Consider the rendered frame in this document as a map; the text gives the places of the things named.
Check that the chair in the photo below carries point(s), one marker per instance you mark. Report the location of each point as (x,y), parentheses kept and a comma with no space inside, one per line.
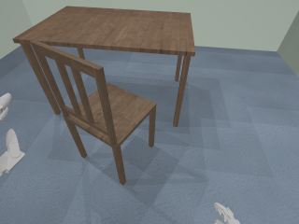
(110,114)

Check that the right robot hand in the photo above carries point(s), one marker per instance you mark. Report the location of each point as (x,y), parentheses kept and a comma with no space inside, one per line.
(226,214)

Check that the left robot hand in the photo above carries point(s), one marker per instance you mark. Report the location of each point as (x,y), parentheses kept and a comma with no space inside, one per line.
(13,155)

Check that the table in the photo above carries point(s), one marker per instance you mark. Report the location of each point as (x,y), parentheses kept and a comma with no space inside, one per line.
(133,30)

